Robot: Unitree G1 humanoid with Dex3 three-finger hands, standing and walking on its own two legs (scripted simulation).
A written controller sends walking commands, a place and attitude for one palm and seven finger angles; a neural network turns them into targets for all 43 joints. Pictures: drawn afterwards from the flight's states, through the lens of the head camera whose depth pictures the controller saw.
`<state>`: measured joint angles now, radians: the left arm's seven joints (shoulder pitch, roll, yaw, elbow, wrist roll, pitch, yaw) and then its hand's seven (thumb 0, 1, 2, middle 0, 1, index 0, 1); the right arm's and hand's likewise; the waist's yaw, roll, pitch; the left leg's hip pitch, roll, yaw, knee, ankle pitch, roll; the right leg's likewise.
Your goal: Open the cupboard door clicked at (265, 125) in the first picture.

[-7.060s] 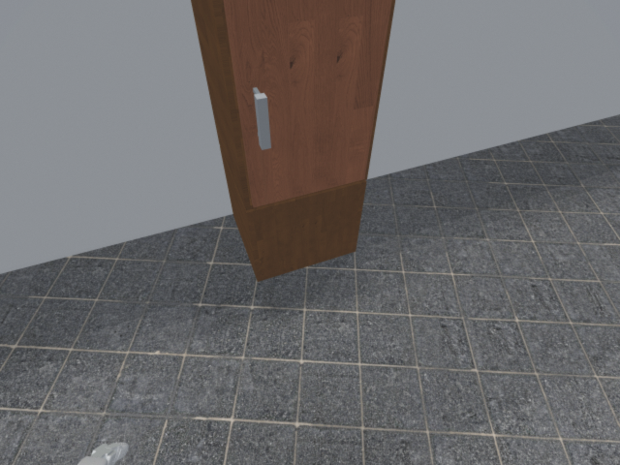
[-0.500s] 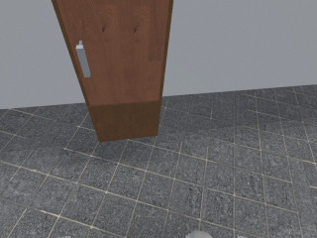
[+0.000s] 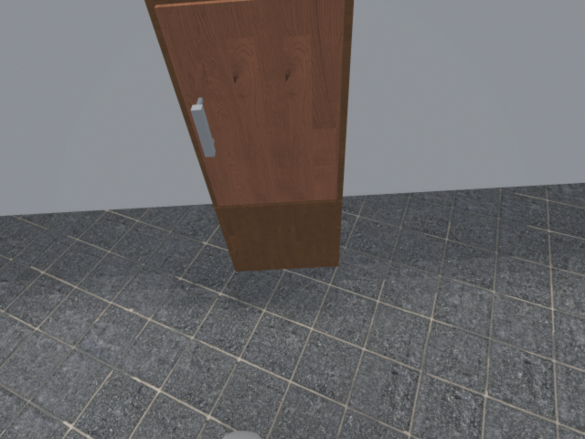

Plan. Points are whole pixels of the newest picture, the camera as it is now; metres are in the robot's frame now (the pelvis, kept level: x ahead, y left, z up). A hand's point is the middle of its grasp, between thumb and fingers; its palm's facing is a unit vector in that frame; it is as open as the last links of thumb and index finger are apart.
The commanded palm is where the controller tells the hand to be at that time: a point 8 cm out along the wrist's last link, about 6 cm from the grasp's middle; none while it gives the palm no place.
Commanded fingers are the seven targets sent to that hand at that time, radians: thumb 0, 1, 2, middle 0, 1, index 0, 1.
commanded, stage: take the last steps up to it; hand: left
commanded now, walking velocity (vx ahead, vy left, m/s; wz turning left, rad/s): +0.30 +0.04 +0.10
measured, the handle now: (205, 127) +0.83 +0.27 -0.03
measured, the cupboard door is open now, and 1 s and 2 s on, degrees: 0 0 0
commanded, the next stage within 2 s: come to a stop and stand still in 0.82 s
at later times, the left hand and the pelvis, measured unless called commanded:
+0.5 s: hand out of the picture +0.07 +0.27 -0.18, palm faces +0.08 -0.98 -0.16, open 7.4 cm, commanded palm none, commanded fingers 0.00 0.90 0.90 -0.20 -0.30 -0.20 -0.30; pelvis +0.09 +0.08 +0.00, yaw +1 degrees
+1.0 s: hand (199, 339) +0.32 +0.21 -0.17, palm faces +0.04 -0.97 -0.22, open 7.2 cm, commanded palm none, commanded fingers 0.00 0.90 0.90 -0.20 -0.30 -0.20 -0.30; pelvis +0.26 +0.03 -0.01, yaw +0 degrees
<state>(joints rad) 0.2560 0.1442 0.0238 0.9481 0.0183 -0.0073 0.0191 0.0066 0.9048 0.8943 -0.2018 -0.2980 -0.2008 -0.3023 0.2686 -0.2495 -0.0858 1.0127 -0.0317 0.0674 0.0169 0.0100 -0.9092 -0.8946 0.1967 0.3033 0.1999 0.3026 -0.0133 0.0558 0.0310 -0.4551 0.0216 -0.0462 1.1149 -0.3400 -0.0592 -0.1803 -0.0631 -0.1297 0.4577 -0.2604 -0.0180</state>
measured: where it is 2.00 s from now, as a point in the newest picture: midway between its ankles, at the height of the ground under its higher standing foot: outside the picture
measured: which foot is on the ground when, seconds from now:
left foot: up 0.00-0.22, down 0.24-0.78, up 0.80-1.00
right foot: down 0.00-0.26, up 0.28-0.76, down 0.78-1.00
